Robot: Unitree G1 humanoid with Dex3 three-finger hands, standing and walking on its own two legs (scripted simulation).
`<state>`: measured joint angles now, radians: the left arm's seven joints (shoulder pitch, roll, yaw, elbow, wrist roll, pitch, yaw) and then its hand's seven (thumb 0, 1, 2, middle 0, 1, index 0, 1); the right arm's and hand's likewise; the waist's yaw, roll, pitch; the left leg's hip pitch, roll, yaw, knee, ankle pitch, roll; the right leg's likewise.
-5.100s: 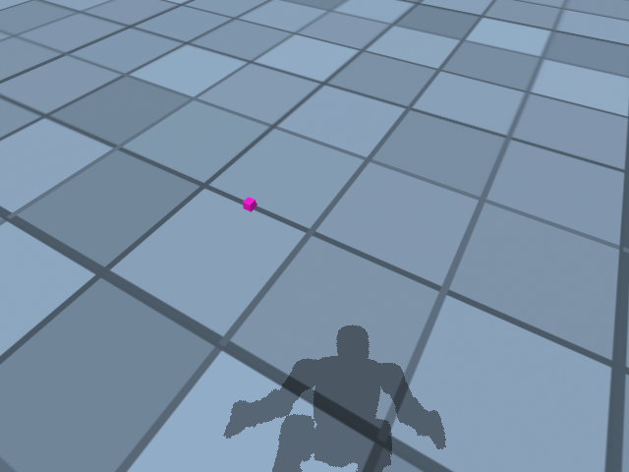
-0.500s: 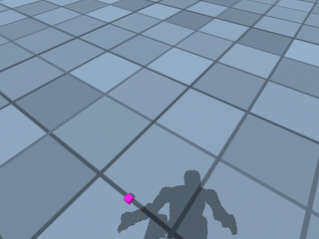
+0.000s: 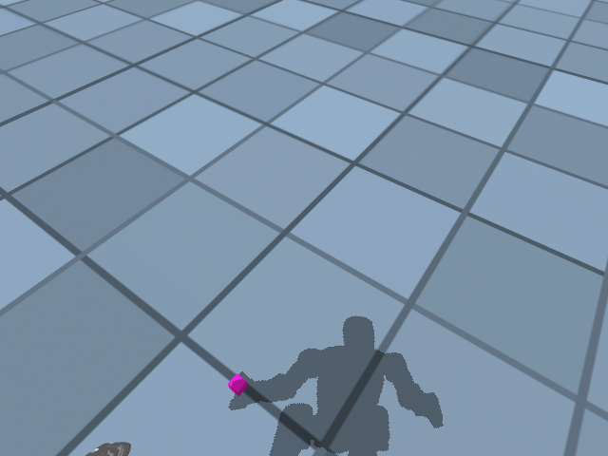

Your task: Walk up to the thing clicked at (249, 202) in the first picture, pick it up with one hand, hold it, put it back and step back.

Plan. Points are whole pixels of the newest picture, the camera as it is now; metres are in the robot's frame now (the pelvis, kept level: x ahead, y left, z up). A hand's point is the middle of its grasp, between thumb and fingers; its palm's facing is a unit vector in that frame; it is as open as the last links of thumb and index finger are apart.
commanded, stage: walk up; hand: left
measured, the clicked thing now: (237, 384) +0.46 +0.22 -0.76
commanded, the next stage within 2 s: none
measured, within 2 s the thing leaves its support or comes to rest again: neither
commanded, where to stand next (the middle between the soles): +0.06 -0.01 m, yaw -1 degrees
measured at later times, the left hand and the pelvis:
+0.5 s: hand out of the picture +0.08 +0.25 -0.16, palm faces +0.01 -0.95 -0.33, open 7.4 cm; pelvis +0.00 +0.00 +0.00, yaw +0 degrees
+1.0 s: hand out of the picture +0.10 +0.25 -0.16, palm faces -0.02 -0.93 -0.37, open 7.4 cm; pelvis +0.03 -0.03 -0.01, yaw +0 degrees
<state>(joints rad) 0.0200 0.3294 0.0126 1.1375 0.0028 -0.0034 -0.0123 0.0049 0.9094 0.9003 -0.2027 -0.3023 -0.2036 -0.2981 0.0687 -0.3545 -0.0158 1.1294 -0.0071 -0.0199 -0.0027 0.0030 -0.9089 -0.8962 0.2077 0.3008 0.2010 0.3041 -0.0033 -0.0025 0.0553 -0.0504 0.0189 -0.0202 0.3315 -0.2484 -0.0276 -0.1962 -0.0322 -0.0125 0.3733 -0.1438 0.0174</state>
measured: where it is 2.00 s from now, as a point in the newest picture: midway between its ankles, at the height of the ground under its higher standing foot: outside the picture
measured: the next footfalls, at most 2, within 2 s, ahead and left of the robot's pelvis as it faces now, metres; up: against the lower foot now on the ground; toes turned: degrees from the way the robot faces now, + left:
left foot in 1.38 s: +0.18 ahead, +0.10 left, +0.00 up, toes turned -1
right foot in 1.68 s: +0.03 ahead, -0.14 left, +0.00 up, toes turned +0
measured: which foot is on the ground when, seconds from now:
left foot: down 0.00-1.00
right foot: down 0.00-1.00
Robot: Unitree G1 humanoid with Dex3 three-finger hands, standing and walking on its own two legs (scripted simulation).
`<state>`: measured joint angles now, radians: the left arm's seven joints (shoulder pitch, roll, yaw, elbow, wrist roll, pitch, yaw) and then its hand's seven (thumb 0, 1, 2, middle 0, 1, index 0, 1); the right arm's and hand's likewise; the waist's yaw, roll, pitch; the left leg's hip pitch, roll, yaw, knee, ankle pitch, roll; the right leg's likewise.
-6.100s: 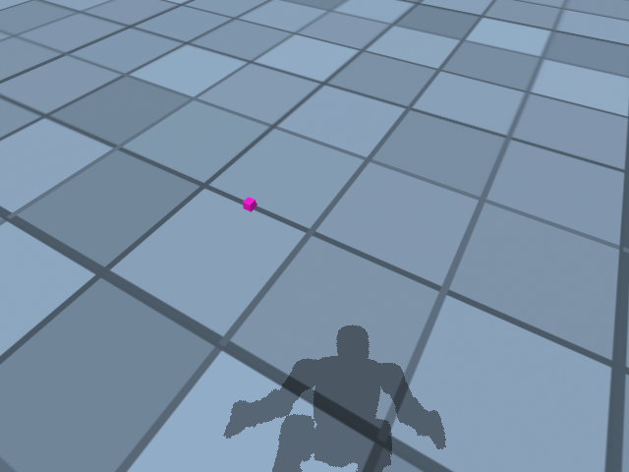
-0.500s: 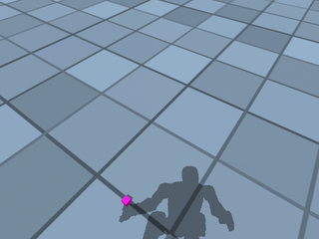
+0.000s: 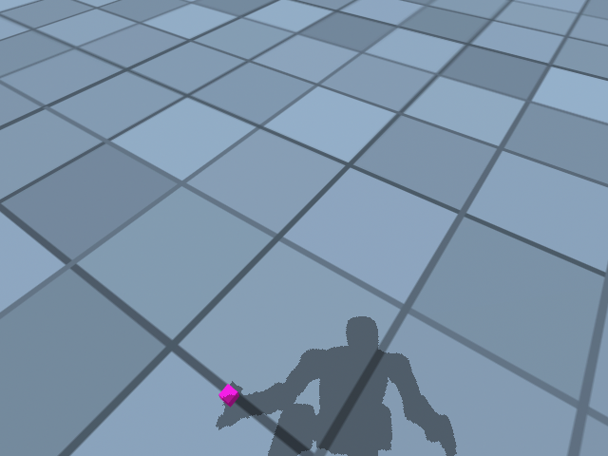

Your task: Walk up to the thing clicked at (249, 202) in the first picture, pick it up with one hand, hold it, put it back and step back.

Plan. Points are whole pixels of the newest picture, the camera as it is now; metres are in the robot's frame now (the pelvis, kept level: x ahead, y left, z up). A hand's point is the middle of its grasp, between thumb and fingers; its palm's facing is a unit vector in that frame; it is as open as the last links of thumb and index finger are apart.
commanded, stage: walk up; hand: left
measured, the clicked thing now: (229, 395) +0.43 +0.26 -0.75
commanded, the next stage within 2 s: none
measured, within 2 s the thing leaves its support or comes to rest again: neither
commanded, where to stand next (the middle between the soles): +0.03 +0.02 m, yaw +0 degrees
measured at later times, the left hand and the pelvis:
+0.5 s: hand out of the picture +0.16 +0.26 -0.16, palm faces +0.01 -0.94 -0.35, open 7.3 cm; pelvis +0.04 +0.01 -0.01, yaw +1 degrees
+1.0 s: hand out of the picture +0.03 +0.29 -0.13, palm faces +0.04 -0.89 -0.45, open 7.4 cm; pelvis -0.01 +0.00 -0.01, yaw +3 degrees
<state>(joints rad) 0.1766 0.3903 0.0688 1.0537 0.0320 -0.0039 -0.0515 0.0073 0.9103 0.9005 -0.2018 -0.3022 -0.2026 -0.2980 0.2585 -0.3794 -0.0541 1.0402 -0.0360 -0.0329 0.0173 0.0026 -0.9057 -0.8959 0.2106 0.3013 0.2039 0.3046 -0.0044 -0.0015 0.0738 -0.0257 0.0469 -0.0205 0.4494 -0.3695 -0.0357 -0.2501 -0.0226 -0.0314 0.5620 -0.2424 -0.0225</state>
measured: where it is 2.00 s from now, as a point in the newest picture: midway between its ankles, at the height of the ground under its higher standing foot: outside the picture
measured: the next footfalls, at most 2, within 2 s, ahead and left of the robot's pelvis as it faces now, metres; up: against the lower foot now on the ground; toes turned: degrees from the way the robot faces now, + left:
left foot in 0.38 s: +0.15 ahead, +0.13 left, +0.00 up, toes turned +0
right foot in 0.68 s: +0.00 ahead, -0.11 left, +0.00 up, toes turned +0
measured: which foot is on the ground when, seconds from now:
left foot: down 0.00-0.02, up 0.04-0.36, down 0.38-0.70, up 0.72-1.00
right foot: down 0.00-0.42, up 0.44-0.66, down 0.68-1.00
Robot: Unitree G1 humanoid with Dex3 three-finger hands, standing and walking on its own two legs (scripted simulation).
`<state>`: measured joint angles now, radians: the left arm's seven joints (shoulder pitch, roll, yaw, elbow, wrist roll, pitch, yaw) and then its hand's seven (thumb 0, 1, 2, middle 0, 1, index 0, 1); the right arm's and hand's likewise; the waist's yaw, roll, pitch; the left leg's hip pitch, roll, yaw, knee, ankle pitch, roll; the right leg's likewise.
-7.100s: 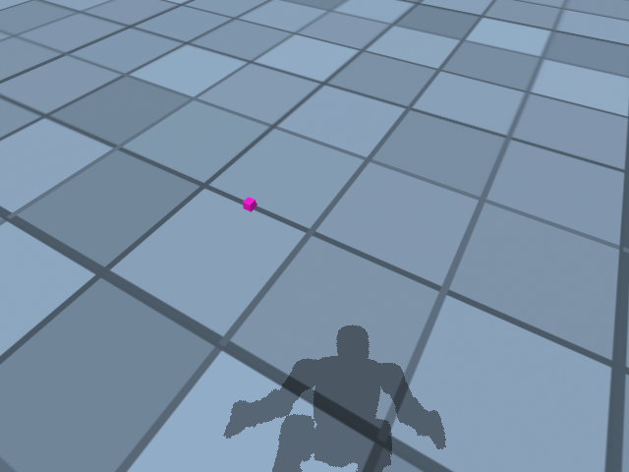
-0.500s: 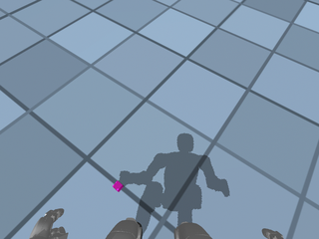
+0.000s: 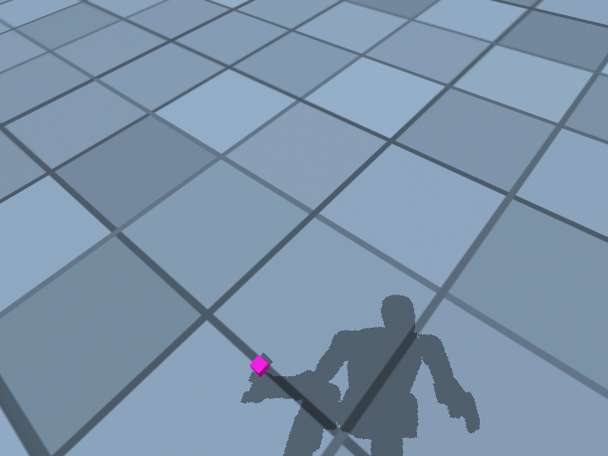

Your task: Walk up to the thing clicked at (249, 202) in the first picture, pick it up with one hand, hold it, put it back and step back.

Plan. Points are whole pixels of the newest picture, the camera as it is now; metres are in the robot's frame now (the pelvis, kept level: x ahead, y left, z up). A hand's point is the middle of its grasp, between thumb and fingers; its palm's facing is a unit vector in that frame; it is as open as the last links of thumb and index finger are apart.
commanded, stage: walk up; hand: left
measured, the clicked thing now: (259, 366) +0.45 +0.23 -0.74
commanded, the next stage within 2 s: none
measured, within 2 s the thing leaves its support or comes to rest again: neither
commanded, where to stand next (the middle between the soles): +0.04 +0.01 m, yaw -4 degrees
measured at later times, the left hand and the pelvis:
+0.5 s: hand out of the picture +0.09 +0.25 -0.13, palm faces -0.05 -0.89 -0.45, open 7.3 cm; pelvis +0.00 -0.02 -0.01, yaw -2 degrees
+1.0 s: hand out of the picture +0.05 +0.25 -0.16, palm faces -0.03 -0.93 -0.37, open 7.4 cm; pelvis -0.04 -0.01 -0.01, yaw -1 degrees
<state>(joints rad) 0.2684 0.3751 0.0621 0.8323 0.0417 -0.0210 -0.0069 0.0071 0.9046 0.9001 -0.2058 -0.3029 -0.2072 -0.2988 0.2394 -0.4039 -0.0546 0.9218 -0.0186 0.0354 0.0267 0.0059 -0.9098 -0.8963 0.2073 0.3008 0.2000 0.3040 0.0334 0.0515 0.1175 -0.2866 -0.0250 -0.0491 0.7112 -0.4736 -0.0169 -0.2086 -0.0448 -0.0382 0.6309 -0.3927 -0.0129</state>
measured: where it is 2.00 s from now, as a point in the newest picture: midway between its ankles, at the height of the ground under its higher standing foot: outside the picture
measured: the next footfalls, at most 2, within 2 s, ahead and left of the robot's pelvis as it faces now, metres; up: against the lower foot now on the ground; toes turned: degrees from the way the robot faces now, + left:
left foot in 0.02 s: +0.04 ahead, +0.13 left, +0.00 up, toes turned -2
right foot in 0.36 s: +0.12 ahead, -0.13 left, +0.00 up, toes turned -3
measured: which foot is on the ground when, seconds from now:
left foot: up 0.00-0.00, down 0.02-0.40, up 0.42-0.68, down 0.70-1.00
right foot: down 0.00-0.06, up 0.08-0.34, down 0.36-0.76, up 0.78-0.94, down 0.96-1.00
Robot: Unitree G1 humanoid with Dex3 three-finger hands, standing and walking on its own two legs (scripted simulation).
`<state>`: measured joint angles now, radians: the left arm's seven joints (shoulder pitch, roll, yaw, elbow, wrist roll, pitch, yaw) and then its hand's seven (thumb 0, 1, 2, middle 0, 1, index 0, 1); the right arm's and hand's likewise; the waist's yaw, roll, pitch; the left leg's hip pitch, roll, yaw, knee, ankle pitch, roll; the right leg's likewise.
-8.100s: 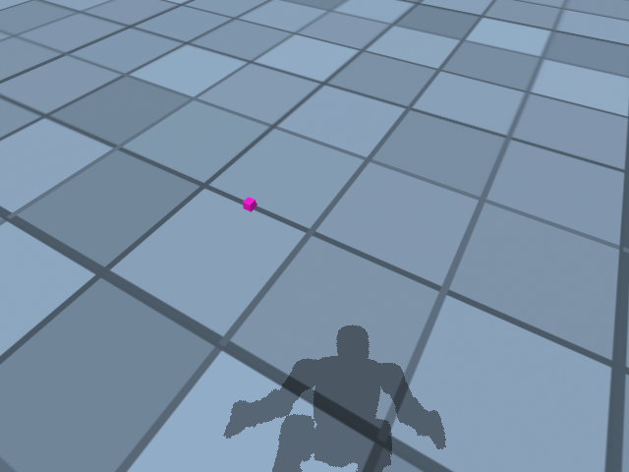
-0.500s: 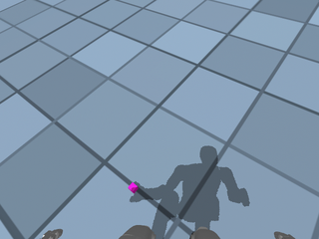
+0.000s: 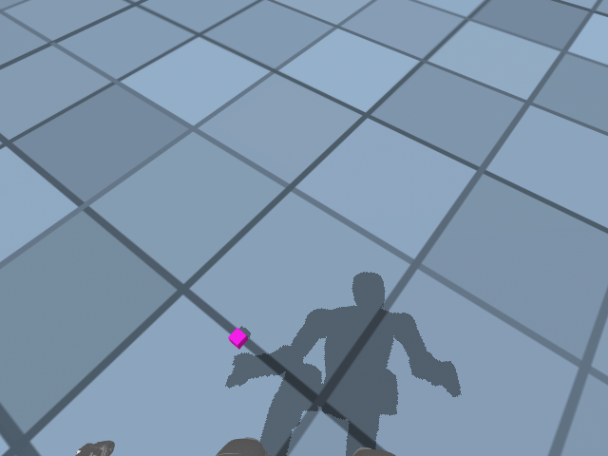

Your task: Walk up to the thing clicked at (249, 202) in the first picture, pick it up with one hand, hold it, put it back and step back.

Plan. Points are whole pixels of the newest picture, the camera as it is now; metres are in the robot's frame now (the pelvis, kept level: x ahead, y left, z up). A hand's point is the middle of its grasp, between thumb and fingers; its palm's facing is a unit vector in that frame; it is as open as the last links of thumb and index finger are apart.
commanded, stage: walk up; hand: left
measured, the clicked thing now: (238, 338) +0.49 +0.24 -0.73
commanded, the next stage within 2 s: stand in 1.12 s
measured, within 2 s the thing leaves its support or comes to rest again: neither
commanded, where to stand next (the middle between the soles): +0.08 +0.02 m, yaw -3 degrees
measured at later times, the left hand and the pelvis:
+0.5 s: hand out of the picture +0.07 +0.27 -0.13, palm faces -0.02 -0.94 -0.33, open 7.4 cm; pelvis -0.03 +0.02 +0.02, yaw -1 degrees
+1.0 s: hand out of the picture +0.07 +0.27 -0.13, palm faces -0.04 -0.95 -0.32, open 7.4 cm; pelvis -0.01 +0.03 +0.03, yaw -2 degrees
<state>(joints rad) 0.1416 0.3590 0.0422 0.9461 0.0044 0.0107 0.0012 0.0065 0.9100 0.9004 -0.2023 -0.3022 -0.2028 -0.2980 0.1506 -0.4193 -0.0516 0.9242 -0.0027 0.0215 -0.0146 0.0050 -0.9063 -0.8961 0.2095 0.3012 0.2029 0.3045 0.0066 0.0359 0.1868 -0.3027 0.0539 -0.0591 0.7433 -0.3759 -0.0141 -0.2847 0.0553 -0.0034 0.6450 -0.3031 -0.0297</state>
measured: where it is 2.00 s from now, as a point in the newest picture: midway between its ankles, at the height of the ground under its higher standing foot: outside the picture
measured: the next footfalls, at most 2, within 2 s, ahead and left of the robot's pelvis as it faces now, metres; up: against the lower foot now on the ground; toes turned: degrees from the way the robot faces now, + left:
none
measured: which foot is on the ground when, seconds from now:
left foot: down 0.00-1.00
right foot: down 0.00-1.00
